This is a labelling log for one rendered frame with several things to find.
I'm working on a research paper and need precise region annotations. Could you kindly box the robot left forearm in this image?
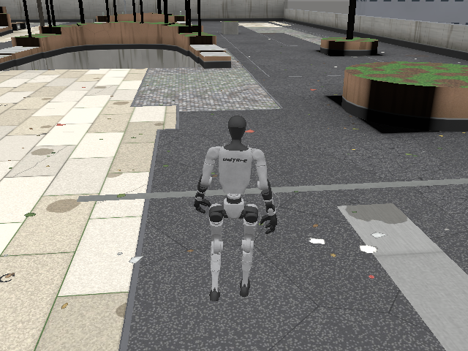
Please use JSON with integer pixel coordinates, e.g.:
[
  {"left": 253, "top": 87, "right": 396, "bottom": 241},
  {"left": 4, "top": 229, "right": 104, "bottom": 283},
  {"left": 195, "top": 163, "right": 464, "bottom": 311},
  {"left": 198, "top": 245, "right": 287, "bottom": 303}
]
[{"left": 195, "top": 174, "right": 208, "bottom": 201}]

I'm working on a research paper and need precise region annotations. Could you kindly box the left robot hand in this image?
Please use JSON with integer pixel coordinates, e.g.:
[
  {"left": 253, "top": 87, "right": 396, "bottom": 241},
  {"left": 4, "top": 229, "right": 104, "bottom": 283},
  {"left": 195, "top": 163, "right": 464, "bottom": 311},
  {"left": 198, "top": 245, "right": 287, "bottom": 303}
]
[{"left": 194, "top": 198, "right": 211, "bottom": 213}]

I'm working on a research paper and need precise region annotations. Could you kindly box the right robot hand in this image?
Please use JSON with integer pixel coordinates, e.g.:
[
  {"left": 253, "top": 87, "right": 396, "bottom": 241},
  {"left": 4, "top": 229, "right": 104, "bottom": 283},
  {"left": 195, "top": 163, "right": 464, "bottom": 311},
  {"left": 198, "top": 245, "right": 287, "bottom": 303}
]
[{"left": 260, "top": 214, "right": 277, "bottom": 234}]

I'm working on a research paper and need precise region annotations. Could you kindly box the robot left upper arm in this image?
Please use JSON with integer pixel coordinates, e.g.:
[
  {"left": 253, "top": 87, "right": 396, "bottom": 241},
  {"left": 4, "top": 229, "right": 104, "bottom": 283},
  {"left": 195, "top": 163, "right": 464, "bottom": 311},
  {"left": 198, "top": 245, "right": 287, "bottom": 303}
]
[{"left": 200, "top": 146, "right": 221, "bottom": 186}]

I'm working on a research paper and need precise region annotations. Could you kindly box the left robot thigh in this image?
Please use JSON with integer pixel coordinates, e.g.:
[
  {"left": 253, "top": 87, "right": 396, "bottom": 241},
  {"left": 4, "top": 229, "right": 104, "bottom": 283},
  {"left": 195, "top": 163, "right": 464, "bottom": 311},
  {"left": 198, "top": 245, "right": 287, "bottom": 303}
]
[{"left": 209, "top": 203, "right": 224, "bottom": 254}]

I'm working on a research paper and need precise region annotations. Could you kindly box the robot right forearm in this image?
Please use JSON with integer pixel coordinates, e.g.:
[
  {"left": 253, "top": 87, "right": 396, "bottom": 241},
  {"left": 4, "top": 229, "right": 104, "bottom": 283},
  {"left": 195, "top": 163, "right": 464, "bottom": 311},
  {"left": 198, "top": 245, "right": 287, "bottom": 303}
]
[{"left": 261, "top": 179, "right": 276, "bottom": 216}]

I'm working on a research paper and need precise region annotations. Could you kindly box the robot left shin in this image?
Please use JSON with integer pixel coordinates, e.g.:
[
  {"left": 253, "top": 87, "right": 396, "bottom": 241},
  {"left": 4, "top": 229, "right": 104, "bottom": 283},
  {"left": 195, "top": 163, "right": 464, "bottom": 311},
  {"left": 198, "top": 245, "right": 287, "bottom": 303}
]
[{"left": 211, "top": 241, "right": 221, "bottom": 292}]

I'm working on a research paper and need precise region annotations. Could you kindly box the robot right upper arm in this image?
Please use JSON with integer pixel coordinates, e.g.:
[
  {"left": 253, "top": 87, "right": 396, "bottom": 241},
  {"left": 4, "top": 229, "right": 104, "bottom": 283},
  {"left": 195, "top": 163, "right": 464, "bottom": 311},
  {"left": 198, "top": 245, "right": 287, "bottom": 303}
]
[{"left": 251, "top": 148, "right": 268, "bottom": 190}]

